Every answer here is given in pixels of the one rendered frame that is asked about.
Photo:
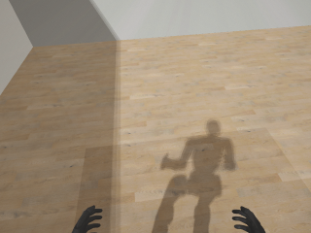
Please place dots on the left robot hand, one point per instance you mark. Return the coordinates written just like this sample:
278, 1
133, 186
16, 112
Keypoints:
82, 225

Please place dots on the right robot hand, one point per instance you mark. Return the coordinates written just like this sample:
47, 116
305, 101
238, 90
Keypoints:
250, 219

